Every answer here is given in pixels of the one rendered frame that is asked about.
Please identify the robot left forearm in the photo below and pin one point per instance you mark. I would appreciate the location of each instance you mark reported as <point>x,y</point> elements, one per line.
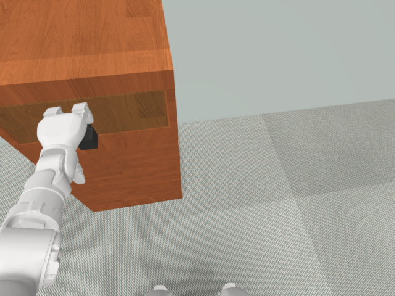
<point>42,201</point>

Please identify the handle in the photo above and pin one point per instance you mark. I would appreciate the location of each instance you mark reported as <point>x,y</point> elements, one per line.
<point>90,139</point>

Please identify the cabinet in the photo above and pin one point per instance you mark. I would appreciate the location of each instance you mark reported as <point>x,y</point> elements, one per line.
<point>65,49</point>

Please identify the robot shin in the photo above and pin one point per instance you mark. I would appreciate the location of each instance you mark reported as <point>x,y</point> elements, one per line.
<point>160,287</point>
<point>228,285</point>

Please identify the left robot hand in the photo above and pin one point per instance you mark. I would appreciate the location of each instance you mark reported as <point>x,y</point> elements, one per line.
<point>67,129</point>

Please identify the robot left upper arm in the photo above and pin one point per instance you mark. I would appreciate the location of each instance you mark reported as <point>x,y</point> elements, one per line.
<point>29,260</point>

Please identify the robot right shin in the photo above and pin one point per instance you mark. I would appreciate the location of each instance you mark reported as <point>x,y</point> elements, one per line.
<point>228,285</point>

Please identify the drawer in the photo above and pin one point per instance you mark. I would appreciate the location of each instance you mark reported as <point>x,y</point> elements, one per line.
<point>111,113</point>

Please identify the robot left shin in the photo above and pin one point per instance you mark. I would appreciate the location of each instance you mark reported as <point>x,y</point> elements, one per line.
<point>160,287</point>

